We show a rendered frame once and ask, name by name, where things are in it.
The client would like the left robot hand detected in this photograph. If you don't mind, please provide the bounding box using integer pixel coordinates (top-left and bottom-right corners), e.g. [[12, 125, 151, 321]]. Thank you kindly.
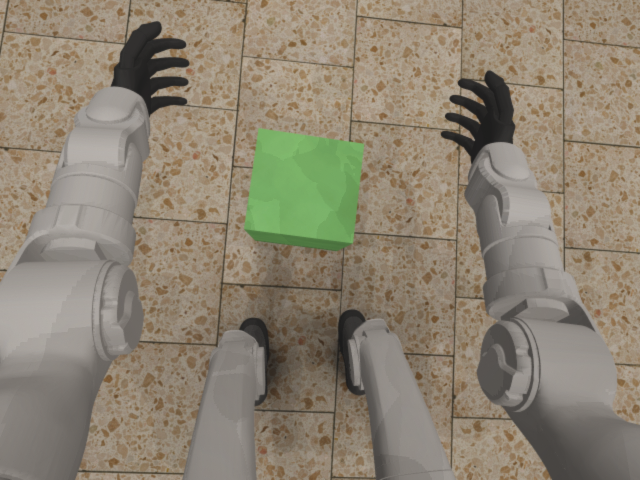
[[111, 21, 189, 118]]

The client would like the right robot upper arm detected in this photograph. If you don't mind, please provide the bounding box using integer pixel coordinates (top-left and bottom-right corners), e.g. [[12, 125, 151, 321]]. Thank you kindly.
[[477, 317, 640, 480]]

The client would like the right robot forearm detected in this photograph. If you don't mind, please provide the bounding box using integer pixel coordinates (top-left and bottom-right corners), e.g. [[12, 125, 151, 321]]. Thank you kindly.
[[464, 142, 617, 401]]

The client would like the robot left shin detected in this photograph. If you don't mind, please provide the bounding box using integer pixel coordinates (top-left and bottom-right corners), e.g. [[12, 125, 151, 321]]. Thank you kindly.
[[208, 330, 257, 370]]

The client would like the robot shin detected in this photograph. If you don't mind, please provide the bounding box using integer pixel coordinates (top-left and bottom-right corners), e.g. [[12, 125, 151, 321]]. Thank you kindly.
[[208, 330, 257, 370], [351, 319, 403, 350]]

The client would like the left robot upper arm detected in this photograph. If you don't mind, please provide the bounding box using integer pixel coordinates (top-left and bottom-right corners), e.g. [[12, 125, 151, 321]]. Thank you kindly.
[[0, 260, 144, 480]]

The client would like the right robot hand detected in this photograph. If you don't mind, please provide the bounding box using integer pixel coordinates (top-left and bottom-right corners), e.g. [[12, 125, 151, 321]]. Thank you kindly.
[[441, 70, 515, 164]]

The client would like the carton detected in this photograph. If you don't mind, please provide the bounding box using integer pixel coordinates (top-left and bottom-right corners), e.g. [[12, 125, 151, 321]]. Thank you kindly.
[[244, 128, 364, 251]]

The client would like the robot right shin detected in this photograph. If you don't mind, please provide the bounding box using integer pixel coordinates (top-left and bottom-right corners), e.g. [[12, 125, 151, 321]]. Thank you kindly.
[[351, 319, 403, 350]]

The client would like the left robot forearm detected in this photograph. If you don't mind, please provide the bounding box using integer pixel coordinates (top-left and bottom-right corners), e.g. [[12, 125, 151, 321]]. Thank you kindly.
[[0, 87, 150, 287]]

